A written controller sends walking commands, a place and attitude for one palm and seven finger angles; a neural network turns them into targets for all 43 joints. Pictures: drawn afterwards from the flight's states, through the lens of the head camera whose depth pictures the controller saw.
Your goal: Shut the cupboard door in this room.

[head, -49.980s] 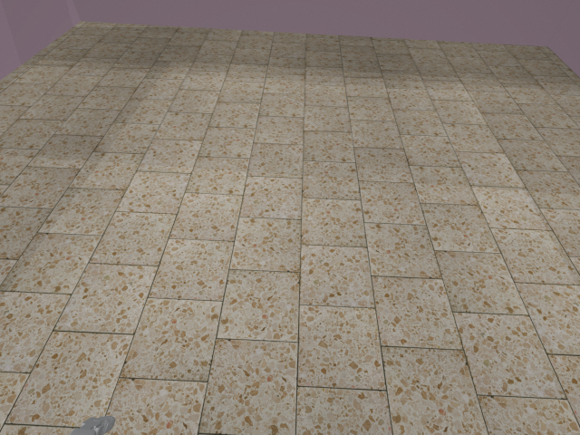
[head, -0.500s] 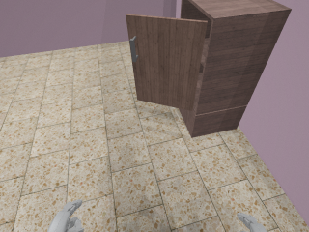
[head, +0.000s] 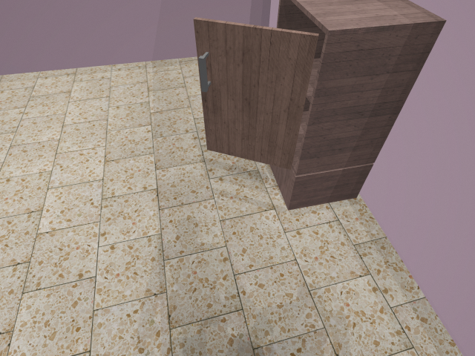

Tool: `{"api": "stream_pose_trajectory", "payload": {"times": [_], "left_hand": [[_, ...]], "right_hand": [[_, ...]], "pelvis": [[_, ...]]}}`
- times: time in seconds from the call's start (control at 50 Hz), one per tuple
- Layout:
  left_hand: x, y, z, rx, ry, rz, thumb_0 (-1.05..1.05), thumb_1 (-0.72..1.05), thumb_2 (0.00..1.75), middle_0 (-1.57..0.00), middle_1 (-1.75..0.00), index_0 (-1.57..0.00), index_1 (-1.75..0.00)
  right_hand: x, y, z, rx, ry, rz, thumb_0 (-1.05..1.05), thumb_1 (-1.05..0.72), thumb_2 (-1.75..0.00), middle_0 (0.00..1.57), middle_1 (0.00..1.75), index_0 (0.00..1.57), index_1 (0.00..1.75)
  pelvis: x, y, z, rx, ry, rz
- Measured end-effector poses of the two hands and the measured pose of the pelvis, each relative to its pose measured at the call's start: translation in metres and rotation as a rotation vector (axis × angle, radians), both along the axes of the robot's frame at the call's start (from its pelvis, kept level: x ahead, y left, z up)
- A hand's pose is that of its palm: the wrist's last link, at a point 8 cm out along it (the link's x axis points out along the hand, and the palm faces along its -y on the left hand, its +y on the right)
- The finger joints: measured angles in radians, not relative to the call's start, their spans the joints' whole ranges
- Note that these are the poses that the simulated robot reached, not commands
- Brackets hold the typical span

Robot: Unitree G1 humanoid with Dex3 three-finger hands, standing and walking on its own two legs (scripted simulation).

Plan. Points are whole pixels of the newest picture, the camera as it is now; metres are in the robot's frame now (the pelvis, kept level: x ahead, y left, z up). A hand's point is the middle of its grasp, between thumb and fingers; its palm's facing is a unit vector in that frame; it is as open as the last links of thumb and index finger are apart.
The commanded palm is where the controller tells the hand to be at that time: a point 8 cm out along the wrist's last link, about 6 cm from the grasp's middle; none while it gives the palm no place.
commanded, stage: let the arm hang, fingers relaxed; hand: left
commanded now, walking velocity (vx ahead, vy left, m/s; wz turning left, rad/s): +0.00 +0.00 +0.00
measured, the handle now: (205, 72) +1.04 +0.17 -0.05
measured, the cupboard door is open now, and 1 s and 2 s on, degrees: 59 59 59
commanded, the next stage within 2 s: look to check the result in 0.40 s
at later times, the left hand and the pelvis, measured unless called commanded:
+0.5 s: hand out of the picture +0.00 +0.17 -0.17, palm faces +0.02 -0.98 -0.20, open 7.3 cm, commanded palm none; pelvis +0.01 +0.00 +0.00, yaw +0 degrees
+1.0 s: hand out of the picture +0.04 +0.19 -0.17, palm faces +0.01 -0.97 -0.25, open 7.4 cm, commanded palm none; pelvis +0.02 -0.01 +0.00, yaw +0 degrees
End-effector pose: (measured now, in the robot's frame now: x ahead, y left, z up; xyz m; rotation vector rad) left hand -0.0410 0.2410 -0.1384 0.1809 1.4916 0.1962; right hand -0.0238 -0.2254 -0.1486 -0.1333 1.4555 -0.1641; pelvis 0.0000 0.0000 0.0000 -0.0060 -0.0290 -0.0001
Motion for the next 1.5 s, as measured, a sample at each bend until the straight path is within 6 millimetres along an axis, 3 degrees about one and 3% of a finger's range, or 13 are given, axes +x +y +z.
{"api": "stream_pose_trajectory", "payload": {"times": [0.24, 0.52, 0.68, 0.98, 1.16, 1.32, 1.5], "left_hand": [[0.053, -0.021, -0.005, -0.047, -0.15, -0.034, 0.0, 0.91, 0.9, -0.2, -0.3, -0.2, -0.3], [0.04, -0.017, -0.004, -0.038, -0.08, -0.019, 0.0, 0.91, 0.9, -0.2, -0.3, -0.2, -0.3], [0.037, -0.012, -0.002, -0.022, -0.056, -0.013, 0.0, 0.91, 0.9, -0.2, -0.3, -0.2, -0.3], [0.075, -0.003, 0.003, 0.008, -0.139, -0.039, 0.0, 0.91, 0.9, -0.2, -0.3, -0.2, -0.3], [0.094, 0.0, 0.006, 0.028, -0.174, -0.042, 0.0, 0.91, 0.9, -0.2, -0.3, -0.2, -0.3], [0.082, -0.002, -0.009, 0.018, -0.2, 0.052, 0.0, 0.91, 0.9, -0.2, -0.3, -0.2, -0.3], [0.052, 0.024, -0.035, 0.0, -0.16, 0.16, 0.0, 0.9, 0.9, -0.21, -0.3, -0.2, -0.3]], "right_hand": [[0.026, 0.003, 0.001, 0.005, -0.086, 0.001, 0.0, -0.91, -0.9, 0.2, 0.29, 0.2, 0.29], [0.023, -0.007, 0.005, -0.017, -0.037, 0.006, 0.0, -0.91, -0.9, 0.2, 0.29, 0.2, 0.29], [0.035, -0.015, 0.006, -0.031, -0.043, 0.018, 0.0, -0.9, -0.9, 0.2, 0.29, 0.2, 0.29], [0.079, -0.034, 0.012, -0.06, -0.131, 0.052, 0.0, -0.9, -0.9, 0.2, 0.29, 0.2, 0.29], [0.092, -0.044, 0.014, -0.075, -0.144, 0.068, 0.0, -0.9, -0.9, 0.2, 0.29, 0.2, 0.29], [0.09, -0.031, 0.001, -0.053, -0.072, 0.117, 0.0, -0.91, -0.9, 0.2, 0.29, 0.2, 0.29], [0.12, 0.006, -0.007, -0.052, -0.119, 0.221, 0.0, -0.9, -0.9, 0.2, 0.29, 0.2, 0.29]], "pelvis": [[0.003, -0.001, 0.001, 0.006, -0.004, -0.003], [0.01, -0.004, 0.002, 0.006, 0.003, 0.0], [0.015, -0.006, 0.003, 0.006, 0.002, 0.001], [0.024, -0.01, 0.004, 0.009, 0.0, 0.006], [0.028, -0.014, 0.003, 0.011, 0.007, 0.021], [0.025, -0.011, -0.009, -0.008, 0.002, 0.108], [0.021, 0.016, -0.027, 0.002, 0.013, 0.21]]}}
